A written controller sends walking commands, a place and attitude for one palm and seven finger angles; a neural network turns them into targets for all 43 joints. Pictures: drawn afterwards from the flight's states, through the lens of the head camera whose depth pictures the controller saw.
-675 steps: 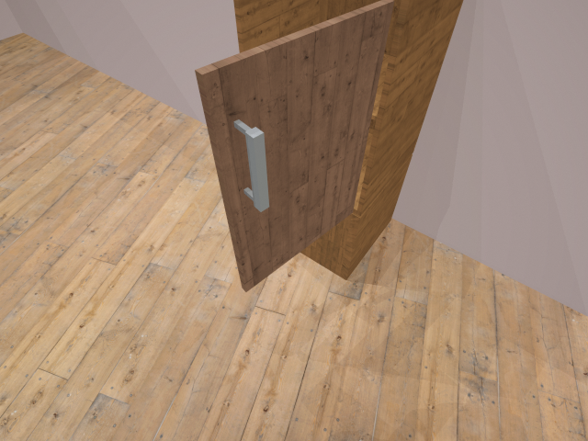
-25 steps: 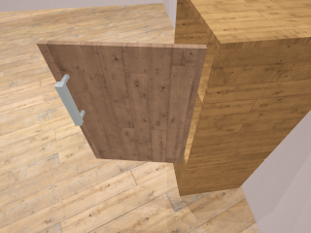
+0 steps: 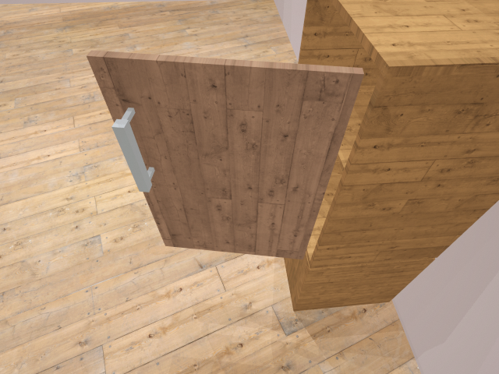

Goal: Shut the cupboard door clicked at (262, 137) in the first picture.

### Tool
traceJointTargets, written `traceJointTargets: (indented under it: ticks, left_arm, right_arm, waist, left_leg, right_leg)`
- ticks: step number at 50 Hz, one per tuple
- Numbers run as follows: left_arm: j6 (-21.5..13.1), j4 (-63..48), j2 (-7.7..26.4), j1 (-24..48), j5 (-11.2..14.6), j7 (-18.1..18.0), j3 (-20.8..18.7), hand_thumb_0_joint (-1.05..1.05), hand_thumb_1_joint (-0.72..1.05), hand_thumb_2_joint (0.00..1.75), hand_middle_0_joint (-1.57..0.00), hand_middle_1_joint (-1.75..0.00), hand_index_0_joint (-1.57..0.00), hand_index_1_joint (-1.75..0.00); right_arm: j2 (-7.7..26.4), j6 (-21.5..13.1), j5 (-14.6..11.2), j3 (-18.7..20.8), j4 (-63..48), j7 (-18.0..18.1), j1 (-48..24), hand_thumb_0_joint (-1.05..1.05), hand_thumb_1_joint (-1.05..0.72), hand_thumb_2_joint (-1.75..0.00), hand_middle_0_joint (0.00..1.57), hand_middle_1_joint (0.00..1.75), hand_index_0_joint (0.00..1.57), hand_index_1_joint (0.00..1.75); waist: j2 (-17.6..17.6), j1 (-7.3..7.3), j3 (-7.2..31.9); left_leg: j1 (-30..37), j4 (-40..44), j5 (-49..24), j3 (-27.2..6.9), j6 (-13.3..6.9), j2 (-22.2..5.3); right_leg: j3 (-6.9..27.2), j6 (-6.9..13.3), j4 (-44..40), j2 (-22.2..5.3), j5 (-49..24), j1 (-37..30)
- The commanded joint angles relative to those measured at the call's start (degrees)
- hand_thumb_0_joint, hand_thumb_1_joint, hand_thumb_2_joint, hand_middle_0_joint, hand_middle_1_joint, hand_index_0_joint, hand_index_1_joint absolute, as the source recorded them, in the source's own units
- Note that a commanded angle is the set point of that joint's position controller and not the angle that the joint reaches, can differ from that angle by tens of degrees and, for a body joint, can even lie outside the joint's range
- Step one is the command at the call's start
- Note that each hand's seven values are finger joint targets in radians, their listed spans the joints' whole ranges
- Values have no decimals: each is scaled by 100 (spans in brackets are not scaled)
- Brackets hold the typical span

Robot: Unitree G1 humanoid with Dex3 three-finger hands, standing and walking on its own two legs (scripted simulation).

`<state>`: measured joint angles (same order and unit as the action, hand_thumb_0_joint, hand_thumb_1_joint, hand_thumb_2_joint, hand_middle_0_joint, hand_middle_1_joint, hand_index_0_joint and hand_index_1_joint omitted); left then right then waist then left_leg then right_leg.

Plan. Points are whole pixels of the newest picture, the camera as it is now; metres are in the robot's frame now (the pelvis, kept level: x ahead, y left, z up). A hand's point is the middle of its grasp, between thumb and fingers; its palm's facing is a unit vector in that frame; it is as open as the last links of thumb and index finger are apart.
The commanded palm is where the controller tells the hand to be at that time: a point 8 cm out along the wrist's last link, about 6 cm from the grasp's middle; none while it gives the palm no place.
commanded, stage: shuffle to correct the standing spot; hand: left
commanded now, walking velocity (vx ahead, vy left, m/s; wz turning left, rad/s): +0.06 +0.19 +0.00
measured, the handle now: (138, 152) +0.47 +0.25 +0.07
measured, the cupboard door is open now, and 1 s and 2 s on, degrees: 79 79 79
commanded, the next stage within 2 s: come to a stop and stand still in 0.08 s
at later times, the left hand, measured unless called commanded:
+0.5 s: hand out of the picture +0.04 +0.22 -0.18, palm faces +0.01 -0.97 -0.22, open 7.3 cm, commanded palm none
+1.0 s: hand out of the picture +0.00 +0.18 -0.17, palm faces -0.01 -0.98 -0.19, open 7.3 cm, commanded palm none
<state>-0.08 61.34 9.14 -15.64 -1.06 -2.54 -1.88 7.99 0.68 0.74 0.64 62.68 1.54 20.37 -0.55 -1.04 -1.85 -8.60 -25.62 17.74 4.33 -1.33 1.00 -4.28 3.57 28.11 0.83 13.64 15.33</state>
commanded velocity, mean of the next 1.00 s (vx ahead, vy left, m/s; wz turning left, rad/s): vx -0.01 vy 0.00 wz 0.00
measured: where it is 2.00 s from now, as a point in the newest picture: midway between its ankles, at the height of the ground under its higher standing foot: outside the picture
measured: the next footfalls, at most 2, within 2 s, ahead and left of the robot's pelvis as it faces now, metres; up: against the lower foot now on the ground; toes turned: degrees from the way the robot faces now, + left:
none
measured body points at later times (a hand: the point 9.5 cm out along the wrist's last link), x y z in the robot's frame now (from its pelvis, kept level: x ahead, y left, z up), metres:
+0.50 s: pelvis +0.02 +0.04 +0.00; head +0.06 +0.03 +0.45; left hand +0.04 +0.27 -0.16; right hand +0.02 -0.18 -0.16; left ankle -0.04 +0.10 -0.74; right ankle +0.02 -0.08 -0.74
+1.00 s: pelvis +0.00 +0.01 +0.01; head +0.02 +0.00 +0.45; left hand +0.01 +0.23 -0.15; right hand -0.02 -0.21 -0.16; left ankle -0.04 +0.10 -0.74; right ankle +0.02 -0.08 -0.74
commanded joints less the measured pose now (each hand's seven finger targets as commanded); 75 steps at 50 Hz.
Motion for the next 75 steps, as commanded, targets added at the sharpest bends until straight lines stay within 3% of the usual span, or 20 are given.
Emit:
traceJointTargets:
  ticks: [1, 6, 9, 12, 13, 15, 18, 20, 24, 28, 33, 37, 40, 43, 56, 71, 72, 73, 74, 75]
  left_arm:
    - [-3, -414, 810, -72, -4, -49, -216, 0, 90, 90, -20, -30, -20, -30]
    - [78, -525, 528, -41, -27, -21, -143, 0, 90, 90, -20, -30, -20, -30]
    - [93, -525, 472, -187, -39, -23, -111, 0, 90, 90, -20, -30, -20, -30]
    - [36, -462, 431, -261, -32, -12, -49, 0, 90, 90, -20, -30, -20, -30]
    - [22, -436, 413, -245, -14, -16, -26, 0, 90, 90, -20, -30, -20, -30]
    - [33, -435, 338, -72, 18, -14, 31, 0, 90, 90, -20, -30, -20, -30]
    - [8, -281, 294, -247, 59, -56, 72, 0, 90, 90, -20, -30, -20, -30]
    - [-2, -196, 366, -301, 70, -69, 56, 0, 90, 90, -20, -30, -20, -30]
    - [22, -146, 422, -284, 66, -77, 30, 0, 90, 90, -20, -30, -20, -30]
    - [12, -166, 467, -246, 59, -58, 40, 0, 90, 90, -20, -30, -20, -30]
    - [-38, -124, 481, -163, 45, -24, 107, 0, 90, 90, -20, -30, -20, -30]
    - [-78, -76, 522, -194, 45, -2, 137, 0, 90, 90, -20, -30, -20, -30]
    - [-92, -55, 527, -215, 48, 12, 155, 0, 90, 90, -20, -30, -20, -30]
    - [-119, -25, 560, -234, 47, 19, 158, 0, 90, 90, -20, -30, -20, -30]
    - [-148, 82, 413, -504, 51, 20, 204, 0, 90, 90, -20, -30, -20, -30]
    - [-182, 145, 278, -698, 54, 0, 211, 0, 90, 90, -20, -30, -20, -30]
    - [-323, 372, 559, -1050, -13, -205, 130, 0, 90, 90, -20, -30, -20, -30]
    - [-358, 107, 805, -921, 26, -176, 70, 0, 90, 90, -20, -30, -20, -30]
    - [-368, 28, 659, -659, 34, -129, 119, 0, 90, 90, -20, -30, -20, -30]
    - [-382, -68, 604, -443, 31, -88, 98, 0, 90, 90, -20, -30, -20, -30]
  right_arm:
    - [436, -51, 47, 55, -210, -11, 590, 0, -90, -90, 20, 30, 20, 30]
    - [770, -46, 57, 92, -523, 23, 369, 0, -90, -90, 20, 30, 20, 30]
    - [867, -32, 62, 93, -659, 18, 230, 0, -90, -90, 20, 30, 20, 30]
    - [741, -107, 49, 53, -645, 42, 239, 0, -90, -90, 20, 30, 20, 30]
    - [699, -138, 46, 38, -592, 54, 310, 0, -90, -90, 20, 30, 20, 30]
    - [627, -200, 43, 7, -429, 95, 386, 0, -90, -90, 20, 30, 20, 30]
    - [691, -285, 0, -12, -297, 169, 274, 0, -90, -90, 20, 30, 20, 30]
    - [710, -291, -22, 4, -216, 193, 206, 0, -90, -90, 20, 30, 20, 30]
    - [654, -262, -30, 17, -168, 205, 85, 0, -90, -90, 20, 30, 20, 30]
    - [588, -228, -30, 25, -176, 188, -20, 0, -90, -90, 20, 30, 20, 30]
    - [526, -225, -32, 0, -86, 136, -64, 0, -90, -90, 20, 30, 20, 30]
    - [531, -242, -31, -35, 5, 98, -93, 0, -90, -90, 20, 30, 20, 30]
    - [500, -252, -30, -52, 59, 85, -59, 0, -90, -90, 20, 30, 20, 30]
    - [535, -267, -32, -69, 89, 75, -7, 0, -90, -90, 20, 30, 20, 30]
    - [366, -241, -35, -111, 221, 55, 220, 0, -90, -90, 20, 30, 20, 30]
    - [204, -250, -41, -112, 265, 87, 420, 0, -90, -90, 20, 30, 20, 30]
    - [547, -314, -71, -9, -93, 35, -404, 0, -90, -90, 20, 30, 20, 30]
    - [251, -214, -72, -17, -334, 40, 145, 0, -90, -90, 20, 30, 20, 30]
    - [224, -207, -61, -13, -278, 25, 218, 0, -90, -90, 20, 30, 20, 30]
    - [101, -220, -5, -46, -249, 8, 401, 0, -90, -90, 20, 30, 20, 30]
  waist:
    - [171, 24, -226]
    - [743, -77, -215]
    - [491, -144, -228]
    - [-224, -91, -202]
    - [-259, -8, -144]
    - [98, 82, -260]
    - [138, 20, -63]
    - [134, 21, -64]
    - [251, 46, 35]
    - [144, 64, 90]
    - [-8, 101, -15]
    - [-43, 85, -119]
    - [146, 79, -194]
    - [3, 92, -180]
    - [-9, 73, -413]
    - [10, 73, -376]
    - [74, -152, -130]
    - [15, 221, 776]
    - [203, 311, 794]
    - [547, 363, 845]
  left_leg:
    - [-427, 483, -397, -410, -28, -528]
    - [-548, 690, -1527, -1092, -474, -1094]
    - [-513, 538, -1747, -1133, -630, -1127]
    - [-442, 276, -1818, -897, -389, -818]
    - [-233, 282, -1965, -813, -296, -753]
    - [44, 571, -2839, -948, -254, -904]
    - [669, 416, -5000, -875, -138, -1011]
    - [810, 397, -5317, -798, -85, -979]
    - [927, 469, -4900, -686, -67, -951]
    - [776, 516, -3782, -615, -125, -872]
    - [515, 755, -2231, -578, -122, -807]
    - [369, 888, -1491, -568, -118, -761]
    - [295, 978, -1255, -552, -114, -758]
    - [250, 1002, -1151, -570, -102, -749]
    - [2, 998, -623, -524, -74, -672]
    - [-40, 874, -774, -452, -37, -674]
    - [-528, -494, -675, -26, 157, -721]
    - [-567, -608, 426, -357, 126, -405]
    - [-348, -495, 392, -371, 115, -458]
    - [7, -245, -136, -364, 110, -368]
  right_leg:
    - [1274, 355, -382, -1230, -12, 7]
    - [392, 55, 647, -551, 394, 81]
    - [368, 37, 775, -501, 712, 68]
    - [831, 128, 341, -677, -133, -174]
    - [885, 152, 347, -710, -446, -146]
    - [664, 18, 495, -489, -583, -45]
    - [637, -90, 382, -438, -845, -203]
    - [683, -65, 273, -461, -1209, -318]
    - [707, -94, 178, -570, -1541, -411]
    - [815, -73, -12, -720, -2050, -524]
    - [903, -44, -359, -773, -1779, -576]
    - [944, -22, -596, -783, -1477, -593]
    - [941, -15, -695, -755, -1261, -592]
    - [956, 0, -735, -754, -1224, -628]
    - [1005, 16, -980, -722, -497, -450]
    - [1020, 43, -912, -697, -832, -490]
    - [1146, -469, -594, -1099, -4114, -802]
    - [1707, -175, -632, -1497, -3261, -1293]
    - [1573, 225, -717, -1460, -1921, -843]
    - [1410, 409, -612, -1290, -1726, -617]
